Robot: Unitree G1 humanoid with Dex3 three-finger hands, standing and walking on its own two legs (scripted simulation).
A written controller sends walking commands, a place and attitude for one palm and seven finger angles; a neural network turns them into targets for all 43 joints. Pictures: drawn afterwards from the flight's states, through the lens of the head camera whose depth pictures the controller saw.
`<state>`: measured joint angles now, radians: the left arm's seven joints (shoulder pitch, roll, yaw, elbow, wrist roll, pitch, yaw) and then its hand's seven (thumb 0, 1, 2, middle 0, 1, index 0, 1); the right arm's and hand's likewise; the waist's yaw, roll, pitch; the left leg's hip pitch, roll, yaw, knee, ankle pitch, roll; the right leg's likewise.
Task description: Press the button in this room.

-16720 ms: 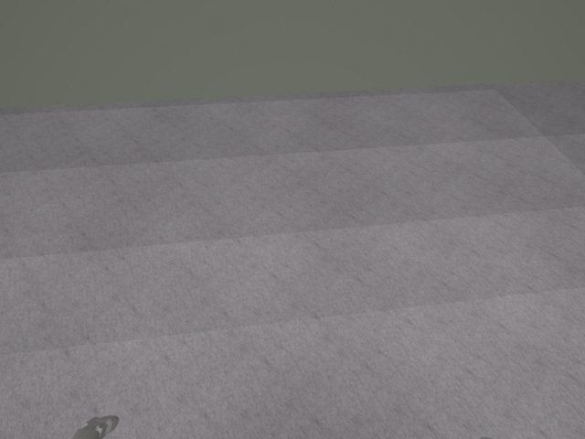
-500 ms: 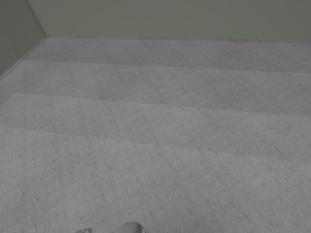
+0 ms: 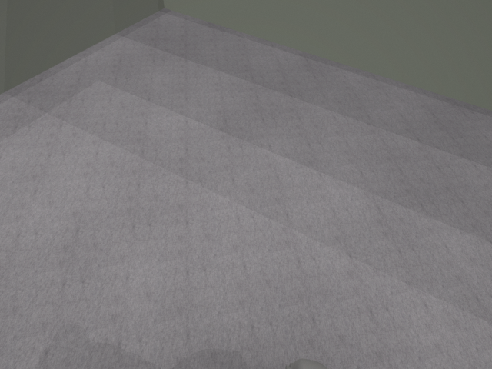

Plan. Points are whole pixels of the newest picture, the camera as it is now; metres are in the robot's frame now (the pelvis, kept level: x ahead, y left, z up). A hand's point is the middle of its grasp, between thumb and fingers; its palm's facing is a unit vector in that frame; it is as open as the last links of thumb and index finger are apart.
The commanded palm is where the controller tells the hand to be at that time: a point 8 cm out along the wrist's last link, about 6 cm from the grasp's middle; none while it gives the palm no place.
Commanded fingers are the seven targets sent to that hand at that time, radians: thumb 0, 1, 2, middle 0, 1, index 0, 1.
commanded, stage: turn or walk to find it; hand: left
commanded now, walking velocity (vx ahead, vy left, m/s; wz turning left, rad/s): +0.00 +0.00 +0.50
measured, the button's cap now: out of the picture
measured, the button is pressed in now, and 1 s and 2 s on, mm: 0 0 0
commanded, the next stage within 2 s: none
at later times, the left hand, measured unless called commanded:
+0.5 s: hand out of the picture +0.02 +0.14 -0.14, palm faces +0.28 -0.92 -0.29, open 7.3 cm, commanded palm none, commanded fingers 0.00 0.90 0.90 -0.20 -0.30 -0.20 -0.30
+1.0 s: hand out of the picture -0.11 +0.21 -0.17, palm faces +0.54 -0.80 -0.24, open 7.3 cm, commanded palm none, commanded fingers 0.00 0.90 0.90 -0.20 -0.30 -0.20 -0.30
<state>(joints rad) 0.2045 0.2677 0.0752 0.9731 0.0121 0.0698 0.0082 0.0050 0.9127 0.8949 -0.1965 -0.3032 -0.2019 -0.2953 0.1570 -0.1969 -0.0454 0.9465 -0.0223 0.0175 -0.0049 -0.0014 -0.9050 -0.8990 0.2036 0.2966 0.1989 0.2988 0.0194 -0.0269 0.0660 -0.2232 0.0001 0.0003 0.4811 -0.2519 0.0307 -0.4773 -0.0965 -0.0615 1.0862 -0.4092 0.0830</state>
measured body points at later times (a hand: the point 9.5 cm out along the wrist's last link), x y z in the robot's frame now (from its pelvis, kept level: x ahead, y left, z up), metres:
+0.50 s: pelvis -0.02 -0.06 +0.00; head +0.02 -0.10 +0.45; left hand +0.00 +0.19 -0.12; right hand +0.08 -0.31 -0.17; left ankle -0.08 +0.09 -0.64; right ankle +0.01 -0.15 -0.74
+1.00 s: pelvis -0.06 -0.02 +0.00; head -0.04 +0.02 +0.45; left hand -0.14 +0.25 -0.15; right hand +0.15 -0.19 -0.13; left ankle -0.10 +0.07 -0.74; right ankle +0.01 -0.16 -0.66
